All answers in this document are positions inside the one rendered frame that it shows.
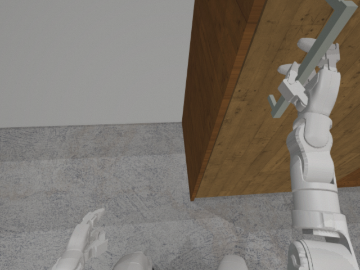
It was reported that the robot left hand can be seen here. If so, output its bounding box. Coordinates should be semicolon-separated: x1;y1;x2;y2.
65;208;108;262

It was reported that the robot right forearm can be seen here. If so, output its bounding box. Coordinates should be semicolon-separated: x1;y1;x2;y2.
286;112;359;270

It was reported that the right robot thigh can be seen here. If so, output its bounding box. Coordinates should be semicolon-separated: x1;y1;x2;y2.
216;255;248;270

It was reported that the robot left forearm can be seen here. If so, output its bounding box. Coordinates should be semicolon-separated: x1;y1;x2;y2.
50;250;85;270

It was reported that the right robot upper arm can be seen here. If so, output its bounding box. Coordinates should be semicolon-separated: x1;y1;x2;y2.
287;239;358;270

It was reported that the robot right hand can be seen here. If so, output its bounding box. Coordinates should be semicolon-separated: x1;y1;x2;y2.
277;38;341;117

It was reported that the handle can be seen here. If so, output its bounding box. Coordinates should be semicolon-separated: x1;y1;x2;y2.
267;0;358;118

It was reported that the wardrobe door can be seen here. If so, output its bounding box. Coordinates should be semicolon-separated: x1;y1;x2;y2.
195;0;360;198
337;168;360;182

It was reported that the robot thigh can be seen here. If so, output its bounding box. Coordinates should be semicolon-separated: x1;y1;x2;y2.
216;255;248;270
112;253;152;270

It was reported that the left robot thigh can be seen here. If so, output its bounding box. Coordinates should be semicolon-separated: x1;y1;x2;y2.
112;253;152;270

